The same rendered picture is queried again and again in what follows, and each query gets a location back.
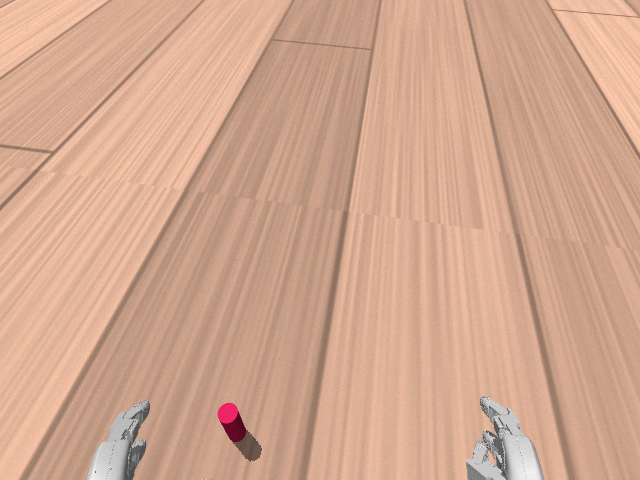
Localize can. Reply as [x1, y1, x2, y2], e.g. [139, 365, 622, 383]
[218, 403, 246, 442]

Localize left robot hand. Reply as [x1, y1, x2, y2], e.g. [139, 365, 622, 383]
[86, 400, 212, 480]

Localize right robot hand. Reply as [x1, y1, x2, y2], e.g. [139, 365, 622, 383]
[466, 396, 544, 480]

